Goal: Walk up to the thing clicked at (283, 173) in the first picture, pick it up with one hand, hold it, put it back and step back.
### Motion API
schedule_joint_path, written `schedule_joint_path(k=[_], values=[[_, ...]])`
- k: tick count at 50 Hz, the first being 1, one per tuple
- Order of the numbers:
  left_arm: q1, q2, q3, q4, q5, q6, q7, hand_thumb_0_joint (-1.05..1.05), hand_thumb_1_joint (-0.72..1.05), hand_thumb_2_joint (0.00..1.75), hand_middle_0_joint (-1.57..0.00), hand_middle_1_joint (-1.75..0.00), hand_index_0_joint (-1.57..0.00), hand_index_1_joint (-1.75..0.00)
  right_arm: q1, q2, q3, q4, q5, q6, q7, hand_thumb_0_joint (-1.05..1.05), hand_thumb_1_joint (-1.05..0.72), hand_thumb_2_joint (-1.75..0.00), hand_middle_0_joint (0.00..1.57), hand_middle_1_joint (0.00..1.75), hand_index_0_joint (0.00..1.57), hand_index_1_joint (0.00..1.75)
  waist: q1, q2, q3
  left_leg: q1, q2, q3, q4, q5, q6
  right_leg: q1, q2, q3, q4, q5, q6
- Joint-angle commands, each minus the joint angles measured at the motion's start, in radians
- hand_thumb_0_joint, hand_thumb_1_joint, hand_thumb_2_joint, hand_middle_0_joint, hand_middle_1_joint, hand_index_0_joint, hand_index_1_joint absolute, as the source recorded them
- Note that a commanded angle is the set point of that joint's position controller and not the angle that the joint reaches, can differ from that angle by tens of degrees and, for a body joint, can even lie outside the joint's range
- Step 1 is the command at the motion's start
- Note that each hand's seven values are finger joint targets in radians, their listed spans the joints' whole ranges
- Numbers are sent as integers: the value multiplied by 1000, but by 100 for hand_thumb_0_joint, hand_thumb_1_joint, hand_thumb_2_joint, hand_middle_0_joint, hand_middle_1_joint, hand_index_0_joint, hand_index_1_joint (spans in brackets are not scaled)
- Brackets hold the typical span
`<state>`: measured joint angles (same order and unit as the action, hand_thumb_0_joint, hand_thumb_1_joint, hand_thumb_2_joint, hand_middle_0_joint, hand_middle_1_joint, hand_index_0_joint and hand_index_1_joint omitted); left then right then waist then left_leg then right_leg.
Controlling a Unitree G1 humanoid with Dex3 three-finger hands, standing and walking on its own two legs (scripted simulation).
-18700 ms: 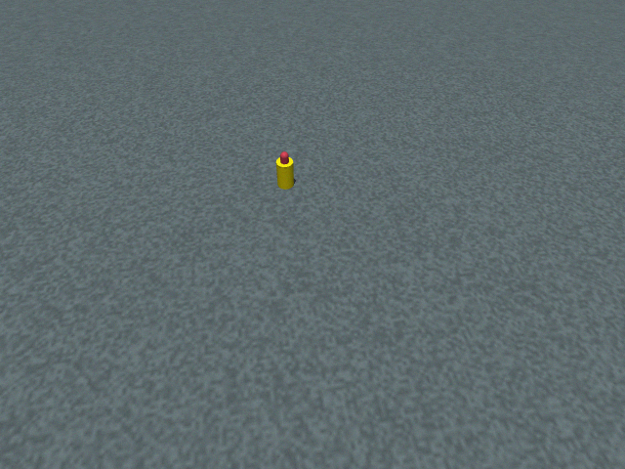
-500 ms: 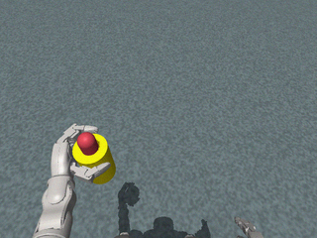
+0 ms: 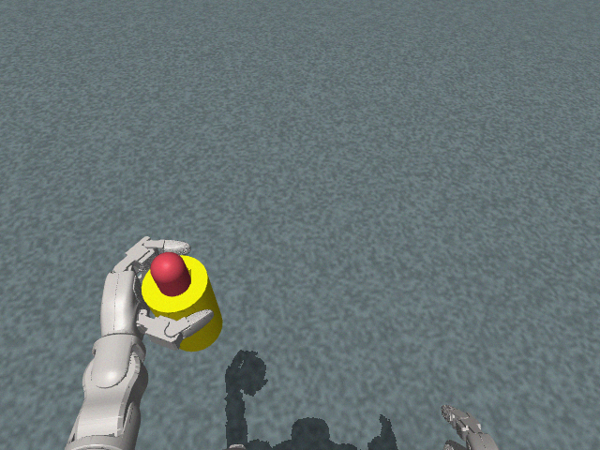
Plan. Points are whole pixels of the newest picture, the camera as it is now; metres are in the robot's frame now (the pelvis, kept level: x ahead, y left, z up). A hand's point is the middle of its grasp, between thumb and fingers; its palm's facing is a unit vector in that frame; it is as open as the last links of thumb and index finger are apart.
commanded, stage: hold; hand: left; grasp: from the side
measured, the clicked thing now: (182, 297) +0.32 +0.16 +0.01
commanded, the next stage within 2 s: crouch in 1.76 s
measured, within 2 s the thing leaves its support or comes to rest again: neither
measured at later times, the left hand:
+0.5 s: hand (175, 295) +0.31 +0.17 +0.03, palm faces +0.13 -0.99 -0.03, open 10.9 cm
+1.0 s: hand (175, 299) +0.31 +0.17 +0.03, palm faces +0.13 -0.99 -0.02, open 10.9 cm
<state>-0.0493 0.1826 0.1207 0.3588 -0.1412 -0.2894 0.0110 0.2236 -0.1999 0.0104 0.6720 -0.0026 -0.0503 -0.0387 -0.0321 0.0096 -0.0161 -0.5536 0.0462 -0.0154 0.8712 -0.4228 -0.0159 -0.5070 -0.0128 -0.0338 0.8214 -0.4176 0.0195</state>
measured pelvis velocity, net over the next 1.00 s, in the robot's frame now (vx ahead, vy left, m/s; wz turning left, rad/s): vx -0.01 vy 0.00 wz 0.00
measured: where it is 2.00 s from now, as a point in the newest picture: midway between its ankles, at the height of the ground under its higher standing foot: outside the picture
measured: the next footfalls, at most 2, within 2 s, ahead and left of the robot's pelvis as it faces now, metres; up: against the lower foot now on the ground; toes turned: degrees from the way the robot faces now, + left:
none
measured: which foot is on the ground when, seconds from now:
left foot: down 0.00-1.00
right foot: down 0.00-1.00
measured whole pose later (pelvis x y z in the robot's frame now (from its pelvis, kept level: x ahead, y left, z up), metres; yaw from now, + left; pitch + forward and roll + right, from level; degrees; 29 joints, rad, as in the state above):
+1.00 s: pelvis -0.01 +0.00 +0.00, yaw +0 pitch +6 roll -2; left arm -0.05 0.17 0.12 0.39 -0.14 -0.31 0.00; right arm 0.22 -0.21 0.01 0.68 0.00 -0.07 -0.04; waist -0.03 0.01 -0.01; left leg -0.55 0.05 -0.02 0.86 -0.41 -0.02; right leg -0.51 -0.01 -0.04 0.82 -0.41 0.02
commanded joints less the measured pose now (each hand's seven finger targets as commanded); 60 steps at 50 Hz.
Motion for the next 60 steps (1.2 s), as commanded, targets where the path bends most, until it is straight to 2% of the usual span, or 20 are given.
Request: schedule_joint_path(k=[1,2,4,6,9,13,15,20,26,28,32,34,36,38,41,44,48,52,56,60], values=[[-409,140,89,-393,-42,-162,6,0,9,112,-114,-128,-116,-128,-22,-133,-50,-119,1,-51,-11,0,-93,-91,20,30,20,30,4,76,-360,199,-31,-1,-128,294,10,102,28,-8,-92,316,-26],[-421,122,60,-399,-42,-163,3,0,8,111,-116,-129,-117,-129,-26,-130,-46,-119,0,-51,-11,0,-93,-91,20,30,20,30,-5,96,-351,211,-31,-1,-126,301,7,88,29,-9,-90,318,-26],[-371,122,53,-390,-39,-157,0,0,9,111,-115,-128,-116,-128,-12,-140,-52,-119,-1,-53,-11,0,-94,-91,20,30,20,30,1,87,-383,231,-28,-7,-121,345,5,101,32,-15,-85,341,-28],[-346,118,54,-338,-37,-155,-3,0,8,112,-115,-129,-117,-130,-12,-138,-53,-106,0,-53,-8,0,-93,-91,20,30,20,30,0,69,-335,200,-30,-5,-126,312,6,93,32,-12,-91,320,-27],[-405,118,43,-378,-37,-161,-3,0,7,111,-115,-129,-116,-129,-25,-135,-50,-120,2,-57,-7,0,-93,-91,20,30,20,30,-8,71,-345,207,-31,-4,-130,296,8,95,28,-11,-95,317,-26],[-422,136,82,-350,-42,-164,0,0,9,112,-115,-128,-116,-128,-25,-135,-51,-113,0,-60,-11,0,-93,-91,20,30,20,30,-4,45,-342,189,-32,-3,-128,267,13,99,26,-8,-104,302,-21],[-421,125,69,-341,-45,-168,-2,0,10,113,-115,-129,-116,-129,-22,-139,-51,-111,-1,-59,-6,0,-93,-91,20,30,20,30,-3,60,-330,185,-30,-7,-129,279,9,83,29,-12,-92,302,-25],[-415,162,104,-376,-38,-185,-2,0,12,115,-115,-130,-117,-130,-29,-138,-53,-124,-2,-57,-4,0,-93,-91,20,30,20,30,16,85,-367,185,-35,-2,-133,250,6,100,26,-8,-94,275,-28],[-398,134,68,-412,-53,-172,-11,0,10,116,-117,-132,-118,-132,-13,-135,-48,-122,1,-61,-8,0,-93,-91,20,30,20,30,-1,93,-410,225,-32,0,-106,373,9,125,28,-5,-86,388,-23],[-415,119,51,-379,-48,-163,-12,0,8,114,-116,-129,-117,-130,-24,-133,-46,-120,4,-60,-11,0,-93,-91,20,30,20,30,-12,62,-340,201,-31,0,-122,309,11,99,28,-6,-103,340,-21],[-441,130,78,-326,-49,-164,-6,0,8,114,-115,-129,-116,-129,-34,-133,-46,-112,5,-61,-12,0,-92,-91,20,30,20,30,-5,49,-287,160,-35,2,-137,217,14,77,22,-4,-117,263,-21],[-422,122,72,-317,-50,-166,-13,0,8,115,-117,-131,-118,-131,-31,-142,-52,-114,3,-64,-11,0,-93,-91,20,30,20,30,-8,35,-299,175,-33,0,-137,237,15,82,24,-7,-111,277,-20],[-401,152,100,-315,-44,-168,-12,0,9,115,-116,-130,-117,-130,-30,-140,-53,-119,2,-62,-12,0,-93,-91,20,30,20,30,5,45,-347,179,-37,3,-127,260,14,109,21,-3,-109,301,-21],[-372,126,77,-314,-44,-169,-17,0,10,115,-116,-130,-117,-130,-35,-138,-52,-125,2,-63,-10,0,-92,-91,20,30,20,30,7,45,-339,186,-38,7,-130,263,14,108,22,-3,-110,305,-22],[-387,135,85,-333,-46,-175,-15,0,12,115,-117,-130,-118,-131,-24,-136,-54,-115,-1,-65,-8,0,-93,-91,20,30,20,30,9,57,-390,199,-39,6,-111,315,16,125,21,-1,-100,353,-20],[-414,128,67,-367,-45,-180,-12,0,7,115,-117,-130,-118,-131,-24,-133,-50,-117,0,-66,-8,0,-93,-91,20,30,20,30,-3,71,-383,206,-36,1,-119,300,12,107,24,-5,-99,329,-24],[-452,149,91,-376,-45,-183,1,0,5,115,-117,-130,-118,-131,-37,-129,-43,-117,2,-68,-12,0,-93,-91,20,30,20,30,-2,83,-342,191,-37,4,-130,259,12,92,23,-1,-108,295,-23],[-430,138,84,-340,-39,-181,1,0,7,115,-115,-129,-116,-130,-37,-137,-49,-111,-1,-72,-13,0,-93,-91,20,30,20,30,-7,76,-309,177,-32,-6,-144,214,9,63,28,-11,-101,246,-27],[-444,148,89,-334,-43,-187,-12,0,11,116,-116,-130,-117,-131,-25,-137,-51,-107,-2,-70,-15,0,-93,-91,20,30,20,30,-6,55,-361,179,-36,-2,-121,253,14,93,23,-5,-100,291,-23],[-407,119,57,-315,-46,-180,-20,0,8,117,-118,-132,-118,-132,-23,-141,-54,-113,1,-71,-8,0,-93,-91,20,30,20,30,-1,68,-367,205,-33,-4,-117,306,10,91,26,-10,-91,325,-25]])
